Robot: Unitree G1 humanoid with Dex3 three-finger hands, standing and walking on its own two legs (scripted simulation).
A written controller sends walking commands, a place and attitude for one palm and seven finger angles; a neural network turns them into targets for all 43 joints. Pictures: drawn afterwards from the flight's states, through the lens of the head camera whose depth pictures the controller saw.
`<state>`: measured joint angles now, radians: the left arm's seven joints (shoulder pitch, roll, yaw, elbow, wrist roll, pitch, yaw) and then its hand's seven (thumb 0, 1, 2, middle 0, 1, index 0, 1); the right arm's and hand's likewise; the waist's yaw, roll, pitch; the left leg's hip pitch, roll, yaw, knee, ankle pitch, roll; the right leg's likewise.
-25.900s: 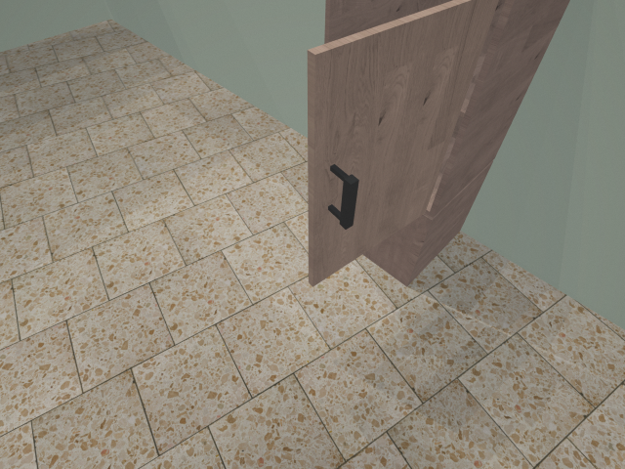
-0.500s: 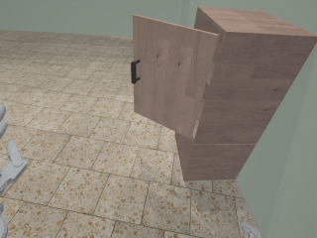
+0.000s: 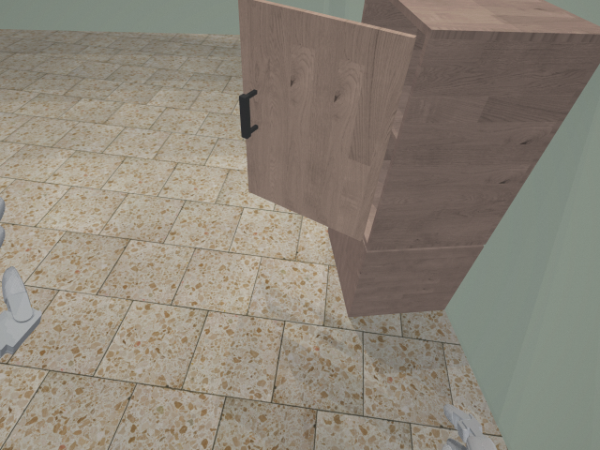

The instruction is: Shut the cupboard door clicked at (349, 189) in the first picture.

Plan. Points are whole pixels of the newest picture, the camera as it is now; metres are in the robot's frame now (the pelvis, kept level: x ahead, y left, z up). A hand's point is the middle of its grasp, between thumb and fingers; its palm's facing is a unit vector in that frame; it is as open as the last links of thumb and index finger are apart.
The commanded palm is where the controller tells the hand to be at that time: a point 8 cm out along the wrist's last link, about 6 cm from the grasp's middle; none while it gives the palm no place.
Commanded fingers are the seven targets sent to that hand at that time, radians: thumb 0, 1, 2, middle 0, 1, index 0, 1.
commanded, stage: stop stepping back and stand still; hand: left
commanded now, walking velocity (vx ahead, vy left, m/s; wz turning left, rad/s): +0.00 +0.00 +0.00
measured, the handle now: (249, 114) +0.95 +0.17 -0.02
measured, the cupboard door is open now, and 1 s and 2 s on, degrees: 53 53 53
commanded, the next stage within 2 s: let the arm hang, fingers relaxed in 0.50 s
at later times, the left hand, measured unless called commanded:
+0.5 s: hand (59, 297) +0.23 +0.26 +0.16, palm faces +0.44 -0.80 -0.42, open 7.4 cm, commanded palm +0.17 +0.29 +0.18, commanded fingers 0.00 0.90 0.90 -0.20 -0.30 -0.20 -0.30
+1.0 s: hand out of the picture -0.01 +0.18 -0.18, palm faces +0.02 -0.99 -0.17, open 7.0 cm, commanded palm none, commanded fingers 0.00 0.90 0.90 -0.20 -0.30 -0.20 -0.30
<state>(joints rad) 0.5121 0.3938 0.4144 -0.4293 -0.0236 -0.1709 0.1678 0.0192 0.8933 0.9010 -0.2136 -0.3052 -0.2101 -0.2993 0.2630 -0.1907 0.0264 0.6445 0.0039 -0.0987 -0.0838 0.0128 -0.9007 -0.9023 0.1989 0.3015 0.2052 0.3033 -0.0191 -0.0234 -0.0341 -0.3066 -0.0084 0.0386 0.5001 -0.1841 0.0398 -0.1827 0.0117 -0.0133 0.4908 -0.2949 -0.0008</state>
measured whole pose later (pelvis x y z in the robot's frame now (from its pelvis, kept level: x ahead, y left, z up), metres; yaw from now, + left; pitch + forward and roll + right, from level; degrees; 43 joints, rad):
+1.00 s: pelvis +0.00 +0.00 +0.00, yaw +1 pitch -1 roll -1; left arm 0.33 0.20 0.01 1.03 0.01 0.04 0.02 0.00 0.99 0.90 -0.21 -0.30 -0.21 -0.30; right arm 0.29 -0.21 0.02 1.04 -0.02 0.03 -0.01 0.01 -0.90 -0.90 0.20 0.30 0.20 0.30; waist -0.01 -0.04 0.05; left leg -0.29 -0.01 0.03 0.46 -0.16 0.04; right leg -0.15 0.01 -0.03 0.44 -0.27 0.00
